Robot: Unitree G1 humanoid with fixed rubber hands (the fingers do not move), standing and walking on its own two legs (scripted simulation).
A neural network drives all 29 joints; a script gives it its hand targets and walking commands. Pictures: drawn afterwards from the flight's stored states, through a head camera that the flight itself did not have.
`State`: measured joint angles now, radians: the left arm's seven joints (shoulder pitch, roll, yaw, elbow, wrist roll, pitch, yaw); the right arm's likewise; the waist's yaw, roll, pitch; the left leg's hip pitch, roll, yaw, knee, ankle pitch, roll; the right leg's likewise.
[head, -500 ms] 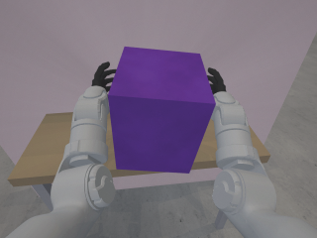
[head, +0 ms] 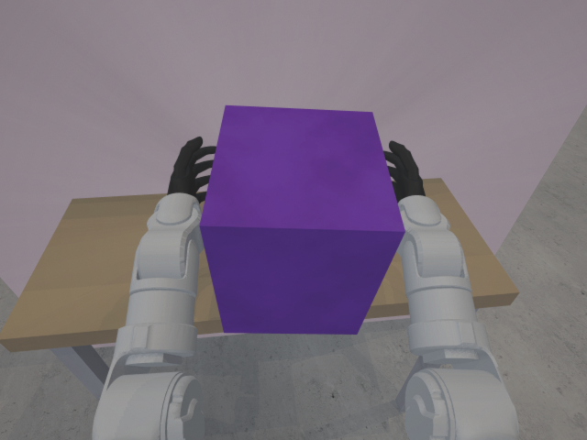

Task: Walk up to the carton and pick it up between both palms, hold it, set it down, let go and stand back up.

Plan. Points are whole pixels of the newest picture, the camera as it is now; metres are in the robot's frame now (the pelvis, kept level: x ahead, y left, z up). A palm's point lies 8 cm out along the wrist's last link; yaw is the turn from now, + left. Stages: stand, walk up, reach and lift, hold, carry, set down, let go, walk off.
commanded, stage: hold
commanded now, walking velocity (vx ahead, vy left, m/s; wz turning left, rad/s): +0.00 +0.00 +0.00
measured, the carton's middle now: (295, 226) +0.39 +0.00 +0.12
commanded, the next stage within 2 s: none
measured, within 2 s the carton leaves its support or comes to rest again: neither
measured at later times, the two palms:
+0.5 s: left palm (193, 191) +0.36 +0.13 +0.21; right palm (434, 197) +0.36 -0.16 +0.20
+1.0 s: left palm (179, 197) +0.36 +0.14 +0.20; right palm (417, 201) +0.36 -0.15 +0.20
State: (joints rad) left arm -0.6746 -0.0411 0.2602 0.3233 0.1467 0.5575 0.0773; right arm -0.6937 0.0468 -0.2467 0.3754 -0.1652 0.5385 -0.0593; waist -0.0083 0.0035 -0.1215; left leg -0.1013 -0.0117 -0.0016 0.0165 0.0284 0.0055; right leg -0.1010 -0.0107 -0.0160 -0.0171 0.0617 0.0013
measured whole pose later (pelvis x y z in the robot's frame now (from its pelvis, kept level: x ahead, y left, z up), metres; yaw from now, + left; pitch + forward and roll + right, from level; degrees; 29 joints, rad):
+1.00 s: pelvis -0.02 -0.01 +0.00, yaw +0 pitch +1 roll +0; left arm -0.72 -0.01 0.24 0.28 0.13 0.62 0.06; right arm -0.72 0.06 -0.24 0.27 -0.14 0.64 -0.11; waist 0.00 0.02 -0.09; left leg -0.15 0.00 -0.01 0.13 0.00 -0.01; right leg -0.15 0.00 -0.03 0.09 0.03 -0.01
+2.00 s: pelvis -0.03 -0.01 +0.00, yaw +1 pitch +0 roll +0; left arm -0.66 -0.02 0.21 0.16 0.11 0.67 0.06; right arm -0.64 0.07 -0.22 0.12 -0.13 0.70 -0.11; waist 0.01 0.02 -0.08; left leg -0.13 0.00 -0.02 0.12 0.01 -0.01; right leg -0.12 0.00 -0.03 0.07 0.05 -0.01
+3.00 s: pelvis -0.01 +0.00 +0.00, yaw +1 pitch +2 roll +0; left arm -0.57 -0.01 0.16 0.07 0.07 0.67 0.09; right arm -0.56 0.07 -0.18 0.04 -0.10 0.69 -0.13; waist 0.00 0.02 -0.08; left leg -0.11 -0.01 -0.01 0.09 0.00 0.00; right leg -0.10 -0.01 -0.03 0.04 0.03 0.00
